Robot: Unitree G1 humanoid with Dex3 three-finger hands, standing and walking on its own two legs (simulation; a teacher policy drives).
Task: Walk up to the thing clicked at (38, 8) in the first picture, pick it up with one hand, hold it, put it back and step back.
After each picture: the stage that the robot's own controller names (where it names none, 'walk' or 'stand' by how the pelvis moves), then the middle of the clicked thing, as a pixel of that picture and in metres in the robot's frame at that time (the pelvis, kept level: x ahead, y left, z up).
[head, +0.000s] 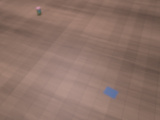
stand; (38, 11) +2.30 +0.66 -0.72
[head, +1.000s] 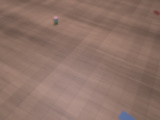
walk; (55, 20) +2.21 +0.33 -0.70
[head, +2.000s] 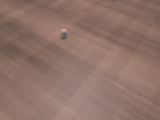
walk; (64, 34) +1.58 +0.19 -0.71
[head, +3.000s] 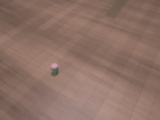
walk; (55, 69) +1.04 +0.24 -0.72
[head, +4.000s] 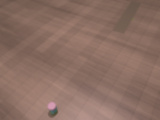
walk; (52, 109) +0.63 +0.26 -0.70
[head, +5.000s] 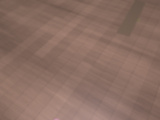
stand; out of the picture +0.44 +0.21 -0.70
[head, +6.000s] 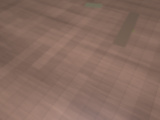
stand; out of the picture +0.41 +0.22 -0.73
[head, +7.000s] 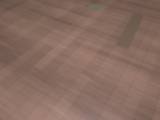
stand; out of the picture +0.40 +0.23 -0.73
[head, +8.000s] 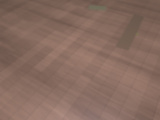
stand; out of the picture +0.40 +0.23 -0.73
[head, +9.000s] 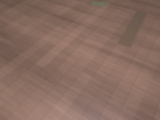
go down; out of the picture +0.40 +0.22 -0.73
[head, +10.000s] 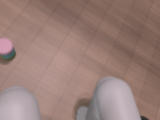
go down; (6, 50) +0.50 +0.24 -0.30
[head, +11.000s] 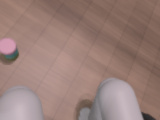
approach; (9, 50) +0.49 +0.25 -0.30
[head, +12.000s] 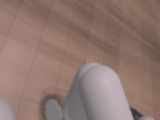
close in; out of the picture +0.46 +0.31 -0.23
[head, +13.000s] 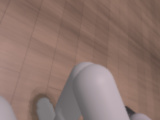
close; out of the picture +0.46 +0.32 -0.24
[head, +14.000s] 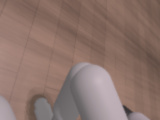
lift; out of the picture +0.44 +0.30 -0.24
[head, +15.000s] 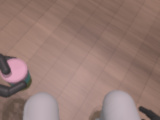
lift; (18, 76) +0.35 +0.22 -0.05
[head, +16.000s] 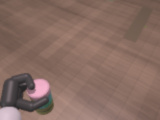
hold; (41, 97) +0.32 +0.15 +0.02
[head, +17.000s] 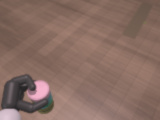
hold; (42, 98) +0.32 +0.15 +0.00
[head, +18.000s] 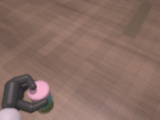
hold; (41, 98) +0.32 +0.15 +0.00
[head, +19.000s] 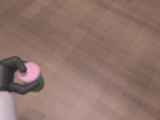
crouch; (32, 78) +0.39 +0.16 -0.05
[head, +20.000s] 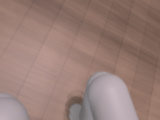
lower; out of the picture +0.50 +0.27 -0.12
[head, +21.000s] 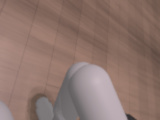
lower; out of the picture +0.44 +0.32 -0.24
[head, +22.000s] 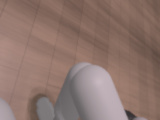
lower; out of the picture +0.44 +0.32 -0.24
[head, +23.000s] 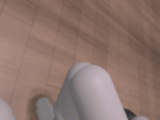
lower; out of the picture +0.44 +0.32 -0.24
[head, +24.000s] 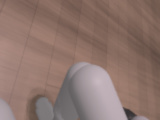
lower; out of the picture +0.44 +0.32 -0.24
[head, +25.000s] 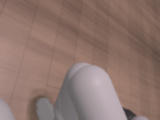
open; out of the picture +0.44 +0.32 -0.24
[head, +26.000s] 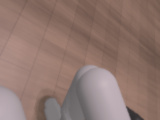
stand; out of the picture +0.45 +0.31 -0.24
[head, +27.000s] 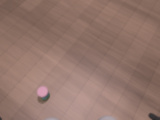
walk; (43, 93) +0.46 +0.21 -0.53
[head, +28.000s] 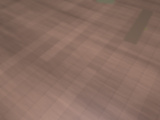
stand; out of the picture +0.42 +0.19 -0.67
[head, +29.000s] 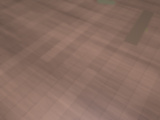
stand; out of the picture +0.42 +0.19 -0.67
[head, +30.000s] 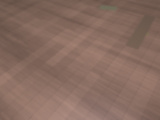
stand; out of the picture +0.45 +0.19 -0.72
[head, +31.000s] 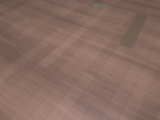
stand; out of the picture +0.40 +0.21 -0.73
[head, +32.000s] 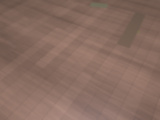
stand; out of the picture +0.40 +0.22 -0.73
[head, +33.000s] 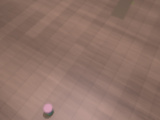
walk; (48, 110) +0.45 +0.20 -0.71
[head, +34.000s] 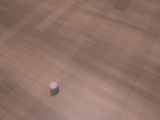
walk; (54, 88) +0.68 +0.26 -0.69
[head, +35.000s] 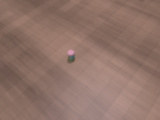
stand; (71, 56) +1.02 +0.14 -0.69
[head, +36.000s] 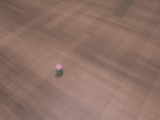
stand; (59, 70) +1.01 +0.21 -0.71
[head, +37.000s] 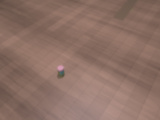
stand; (61, 71) +1.04 +0.21 -0.73
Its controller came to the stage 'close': yes
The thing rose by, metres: 0.71
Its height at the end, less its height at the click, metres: +0.00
